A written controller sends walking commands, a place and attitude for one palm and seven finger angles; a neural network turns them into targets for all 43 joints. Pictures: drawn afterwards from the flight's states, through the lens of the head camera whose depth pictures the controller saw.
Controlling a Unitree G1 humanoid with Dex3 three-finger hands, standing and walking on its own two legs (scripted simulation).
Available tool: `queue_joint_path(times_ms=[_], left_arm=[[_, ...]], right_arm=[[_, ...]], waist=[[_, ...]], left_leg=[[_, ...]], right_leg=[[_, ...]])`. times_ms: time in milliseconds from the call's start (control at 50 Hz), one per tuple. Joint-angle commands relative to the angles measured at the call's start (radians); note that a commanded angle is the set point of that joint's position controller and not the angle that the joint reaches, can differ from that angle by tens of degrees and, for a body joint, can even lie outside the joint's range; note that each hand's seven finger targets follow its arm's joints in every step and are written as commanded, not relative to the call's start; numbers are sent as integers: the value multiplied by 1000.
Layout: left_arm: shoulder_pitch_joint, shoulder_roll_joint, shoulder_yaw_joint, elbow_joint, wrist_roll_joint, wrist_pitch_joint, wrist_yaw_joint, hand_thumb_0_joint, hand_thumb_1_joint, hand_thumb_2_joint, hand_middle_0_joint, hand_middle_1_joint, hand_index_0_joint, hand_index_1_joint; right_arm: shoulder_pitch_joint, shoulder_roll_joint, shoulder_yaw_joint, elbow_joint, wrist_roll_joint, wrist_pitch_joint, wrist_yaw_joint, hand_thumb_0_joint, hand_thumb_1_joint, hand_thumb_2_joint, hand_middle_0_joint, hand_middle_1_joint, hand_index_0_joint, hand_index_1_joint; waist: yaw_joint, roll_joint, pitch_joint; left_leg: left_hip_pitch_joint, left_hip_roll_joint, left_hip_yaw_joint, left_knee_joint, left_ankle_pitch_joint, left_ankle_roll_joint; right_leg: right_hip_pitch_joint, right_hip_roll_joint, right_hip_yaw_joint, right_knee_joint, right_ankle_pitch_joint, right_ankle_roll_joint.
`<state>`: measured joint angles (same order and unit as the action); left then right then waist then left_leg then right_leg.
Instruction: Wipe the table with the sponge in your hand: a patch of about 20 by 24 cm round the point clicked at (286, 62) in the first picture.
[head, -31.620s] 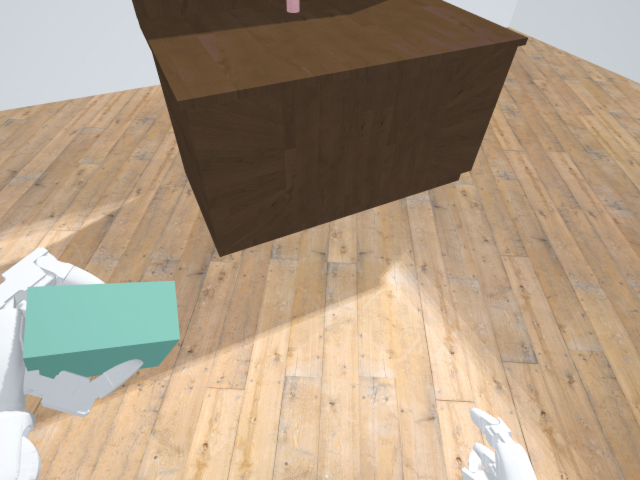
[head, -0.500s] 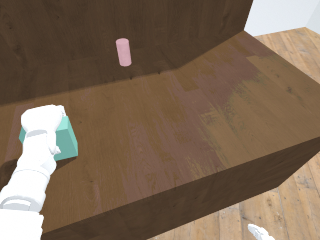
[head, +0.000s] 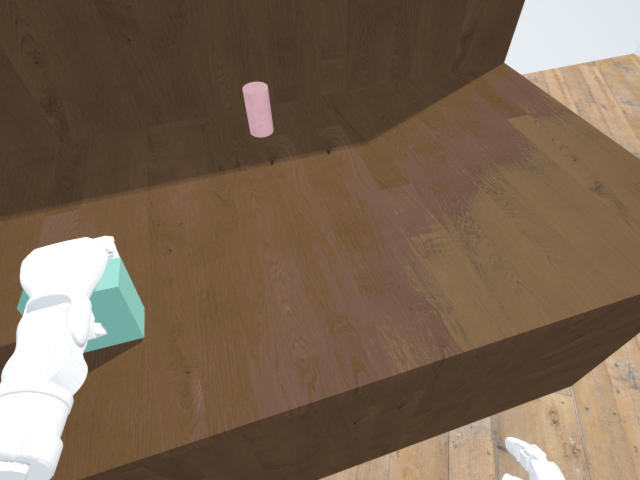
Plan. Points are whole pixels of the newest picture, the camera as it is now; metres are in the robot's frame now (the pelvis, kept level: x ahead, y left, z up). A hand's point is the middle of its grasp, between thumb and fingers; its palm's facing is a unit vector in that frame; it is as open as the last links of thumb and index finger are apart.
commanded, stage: wipe back along the first lane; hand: left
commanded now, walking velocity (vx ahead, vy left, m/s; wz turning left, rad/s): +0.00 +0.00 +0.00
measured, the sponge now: (94, 316) +0.31 +0.35 +0.01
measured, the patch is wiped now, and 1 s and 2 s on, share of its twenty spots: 0.90 0.90 1.00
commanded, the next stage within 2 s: lift the sponge slowly off the table in 1.36 s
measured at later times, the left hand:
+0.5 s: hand (87, 326) +0.27 +0.32 +0.05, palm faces -0.03 -0.04 -1.00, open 10.0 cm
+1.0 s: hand (88, 358) +0.23 +0.30 +0.05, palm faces -0.01 -0.06 -1.00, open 10.0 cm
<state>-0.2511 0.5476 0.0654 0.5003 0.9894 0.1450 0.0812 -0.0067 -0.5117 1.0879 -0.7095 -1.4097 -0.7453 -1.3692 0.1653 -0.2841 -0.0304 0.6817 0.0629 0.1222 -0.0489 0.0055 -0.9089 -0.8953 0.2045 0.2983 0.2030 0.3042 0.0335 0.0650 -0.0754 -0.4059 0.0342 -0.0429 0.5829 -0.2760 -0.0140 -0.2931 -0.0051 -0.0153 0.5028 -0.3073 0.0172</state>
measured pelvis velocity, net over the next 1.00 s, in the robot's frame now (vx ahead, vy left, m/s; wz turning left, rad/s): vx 0.00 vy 0.00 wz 0.00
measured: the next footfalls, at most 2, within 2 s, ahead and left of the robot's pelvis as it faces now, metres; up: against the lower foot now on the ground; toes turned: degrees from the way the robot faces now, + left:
none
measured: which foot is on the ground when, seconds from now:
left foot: down 0.00-1.00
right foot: down 0.00-1.00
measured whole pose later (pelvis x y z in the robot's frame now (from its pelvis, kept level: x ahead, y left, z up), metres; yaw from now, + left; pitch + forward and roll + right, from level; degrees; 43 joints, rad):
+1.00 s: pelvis +0.00 +0.00 +0.00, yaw +0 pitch +2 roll -1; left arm 0.15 0.45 0.00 0.04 0.96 0.28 0.13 -0.01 -0.49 1.09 -0.68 -1.44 -0.71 -1.40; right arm 0.09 -0.26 0.00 0.63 0.05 0.08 -0.04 0.01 -0.91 -0.90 0.20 0.30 0.20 0.30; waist 0.08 0.08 -0.07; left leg -0.32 0.03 -0.04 0.58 -0.29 -0.02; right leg -0.22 -0.01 -0.01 0.52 -0.33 0.01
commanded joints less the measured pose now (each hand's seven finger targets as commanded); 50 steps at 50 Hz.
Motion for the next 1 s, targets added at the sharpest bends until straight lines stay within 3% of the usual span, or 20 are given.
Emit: queue_joint_path(times_ms=[0, 120, 160, 240, 260, 320, 360, 380, 480, 520, 560, 620, 660, 700, 760, 820, 860, 920, 960, 980], left_arm=[[-146, 225, 64, -193, 5, 13, 11, 0, 100, 1300, -1200, -1600, -1200, -1600], [-131, 206, 48, -183, 18, 48, 24, 0, 100, 1300, -1200, -1600, -1200, -1600], [-118, 206, 54, -235, 14, 49, 28, 0, 100, 1300, -1200, -1600, -1200, -1600], [-113, 146, -4, -210, 28, 70, 27, 0, 100, 1300, -1200, -1600, -1200, -1600], [-104, 171, 24, -242, 21, 64, 30, 0, 100, 1300, -1200, -1600, -1200, -1600], [-34, 93, -33, -229, 19, 78, 25, 0, 100, 1300, -1200, -1600, -1200, -1600], [5, 125, 4, -272, 7, 79, 27, 0, 100, 1300, -1200, -1600, -1200, -1600], [11, 86, -34, -288, 6, 84, 25, 0, 100, 1300, -1200, -1600, -1200, -1600], [24, 98, -25, -316, 10, 108, 27, 0, 100, 1300, -1200, -1600, -1200, -1600], [69, 76, -38, -321, 3, 117, 24, 0, 100, 1300, -1200, -1600, -1200, -1600], [62, 125, 4, -362, -3, 115, 25, 0, 100, 1300, -1200, -1600, -1200, -1600], [93, 58, -54, -370, -4, 127, 17, 0, 100, 1300, -1200, -1600, -1200, -1600], [106, 100, -14, -406, -7, 122, 20, 0, 100, 1300, -1200, -1600, -1200, -1600], [162, 41, -56, -421, -9, 125, 17, 0, 100, 1300, -1200, -1600, -1200, -1600], [236, 118, 24, -463, -26, 121, 20, 0, 100, 1300, -1200, -1600, -1200, -1600], [264, 35, -44, -491, -31, 133, 15, 0, 100, 1300, -1200, -1600, -1200, -1600], [270, 93, 9, -534, -31, 134, 23, 0, 100, 1300, -1200, -1600, -1200, -1600], [391, 26, -31, -558, -37, 139, 23, 0, 100, 1300, -1200, -1600, -1200, -1600], [379, 91, 23, -590, -41, 139, 28, 0, 100, 1300, -1200, -1600, -1200, -1600], [390, 38, -23, -613, -37, 147, 26, 0, 100, 1300, -1200, -1600, -1200, -1600]], right_arm=[[-112, -133, -41, -150, 2, -47, -8, 0, -900, -900, 200, 300, 200, 300], [-130, -133, -34, -148, 2, -52, -10, 0, -900, -900, 200, 300, 200, 300], [-148, -129, -33, -160, 3, -58, -11, 0, -900, -900, 200, 300, 200, 300], [-156, -121, -28, -160, 1, -57, -11, 0, -900, -900, 200, 300, 200, 300], [-162, -124, -28, -163, 2, -61, -11, 0, -900, -900, 200, 300, 200, 300], [-168, -115, -23, -173, 1, -62, -6, 0, -900, -900, 200, 300, 200, 300], [-183, -117, -22, -183, 2, -65, -2, 0, -900, -900, 200, 300, 200, 300], [-181, -113, -21, -191, 0, -65, -3, 0, -900, -900, 200, 300, 200, 300], [-196, -112, -15, -191, -1, -67, -5, 0, -900, -900, 200, 300, 200, 300], [-208, -108, -12, -194, -1, -70, -4, 0, -900, -900, 200, 300, 200, 300], [-221, -112, -11, -193, -2, -73, -9, 0, -900, -900, 200, 300, 200, 300], [-223, -103, -7, -198, -1, -76, -6, 0, -900, -900, 200, 300, 200, 300], [-231, -108, -8, -197, -3, -79, -6, 0, -900, -900, 200, 300, 200, 300], [-230, -95, -7, -206, -3, -85, -3, 0, -900, -900, 200, 300, 200, 300], [-237, -108, -9, -204, -9, -89, -3, 0, -900, -900, 200, 300, 200, 300], [-245, -98, -6, -216, -6, -90, -1, 0, -900, -900, 200, 300, 200, 300], [-253, -103, -7, -213, -9, -93, -1, 0, -900, -900, 200, 300, 200, 300], [-249, -91, -6, -226, -9, -101, 5, 0, -900, -900, 200, 300, 200, 300], [-258, -99, -7, -216, -11, -100, 4, 0, -900, -900, 200, 300, 200, 300], [-251, -90, -5, -232, -12, -99, 3, 0, -900, -900, 200, 300, 200, 300]], waist=[[14, -28, -234], [17, -37, -174], [26, 4, -192], [20, -19, -166], [29, 4, -189], [30, -23, -172], [41, -19, -171], [39, -19, -183], [40, -24, -131], [44, -45, -122], [49, -33, -122], [44, -35, -114], [52, -11, -120], [52, -38, -135], [66, -45, -153], [54, -72, -106], [65, -41, -108], [71, -63, -116], [69, -54, -113], [70, -51, -127]], left_leg=[[196, -56, 33, -32, 358, 64], [175, -55, 23, -55, 257, 60], [191, -54, 23, -60, 258, 60], [183, -55, 22, -60, 219, 58], [196, -52, 15, -66, 229, 58], [186, -55, 13, -61, 222, 56], [182, -51, 9, -69, 219, 55], [189, -56, 11, -64, 218, 59], [176, -56, 7, -76, 181, 58], [178, -57, 9, -76, 182, 57], [185, -56, 9, -80, 180, 57], [186, -58, 10, -78, 183, 56], [197, -54, 8, -80, 196, 55], [204, -59, 11, -69, 224, 57], [205, -59, 14, -61, 253, 55], [193, -60, 20, -60, 243, 55], [206, -57, 16, -64, 252, 54], [207, -61, 17, -48, 289, 54], [208, -57, 20, -51, 281, 51], [209, -63, 21, -47, 284, 56]], right_leg=[[49, 37, -40, -34, 416, -73], [6, 43, -45, -53, 276, -77], [18, 42, -36, -51, 266, -81], [-10, 45, -41, -59, 218, -78], [5, 46, -37, -55, 220, -84], [-2, 48, -47, -54, 216, -82], [16, 48, -38, -51, 215, -84], [21, 49, -44, -51, 218, -81], [8, 50, -45, -60, 170, -81], [16, 48, -43, -64, 180, -78], [26, 45, -27, -67, 185, -80], [22, 47, -40, -67, 186, -77], [33, 48, -28, -63, 199, -82], [46, 46, -36, -56, 237, -78], [84, 42, -13, -45, 314, -78], [60, 41, -28, -53, 307, -70], [68, 42, -17, -49, 309, -76], [83, 41, -27, -39, 366, -72], [90, 39, -2, -36, 379, -74], [90, 39, -25, -36, 370, -70]])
